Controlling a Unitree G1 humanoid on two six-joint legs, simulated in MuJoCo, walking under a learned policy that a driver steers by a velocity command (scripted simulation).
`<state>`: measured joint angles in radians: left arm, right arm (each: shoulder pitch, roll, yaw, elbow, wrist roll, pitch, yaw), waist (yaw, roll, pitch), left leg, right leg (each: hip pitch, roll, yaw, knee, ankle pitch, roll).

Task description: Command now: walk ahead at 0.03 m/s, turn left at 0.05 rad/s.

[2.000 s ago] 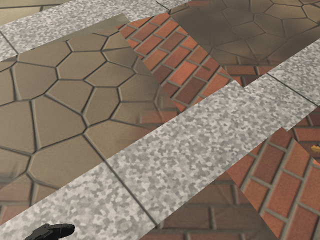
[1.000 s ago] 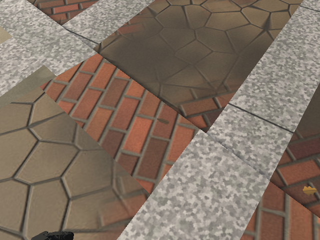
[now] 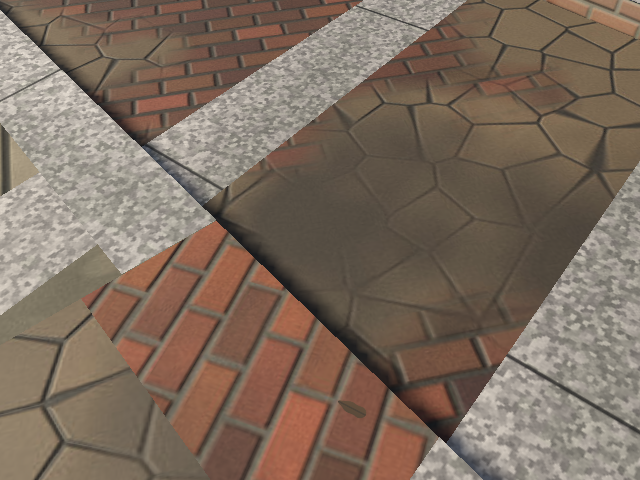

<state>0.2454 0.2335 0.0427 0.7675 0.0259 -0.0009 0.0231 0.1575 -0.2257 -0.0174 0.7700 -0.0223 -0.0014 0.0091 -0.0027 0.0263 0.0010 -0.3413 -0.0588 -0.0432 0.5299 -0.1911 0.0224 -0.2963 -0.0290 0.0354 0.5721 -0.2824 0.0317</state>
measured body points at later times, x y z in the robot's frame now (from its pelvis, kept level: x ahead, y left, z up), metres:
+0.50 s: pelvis +0.04 -0.03 +0.00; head +0.04 -0.03 +0.45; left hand +0.13 +0.22 -0.12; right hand +0.14 -0.28 -0.13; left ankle +0.05 +0.10 -0.73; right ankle +0.01 -0.14 -0.73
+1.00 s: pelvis +0.03 -0.04 +0.01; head +0.04 -0.04 +0.46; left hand +0.06 +0.21 -0.14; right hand +0.08 -0.29 -0.15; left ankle +0.05 +0.10 -0.73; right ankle +0.01 -0.14 -0.73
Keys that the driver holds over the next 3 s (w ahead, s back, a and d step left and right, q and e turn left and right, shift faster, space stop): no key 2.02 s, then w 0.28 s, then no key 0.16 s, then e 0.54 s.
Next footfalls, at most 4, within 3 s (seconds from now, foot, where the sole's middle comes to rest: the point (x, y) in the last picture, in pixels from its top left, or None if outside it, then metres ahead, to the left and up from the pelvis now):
2.74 right None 0.32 -0.08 -0.77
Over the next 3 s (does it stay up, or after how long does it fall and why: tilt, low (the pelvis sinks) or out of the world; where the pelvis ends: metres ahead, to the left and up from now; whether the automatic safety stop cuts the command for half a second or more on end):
stays up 0.23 0.01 0.01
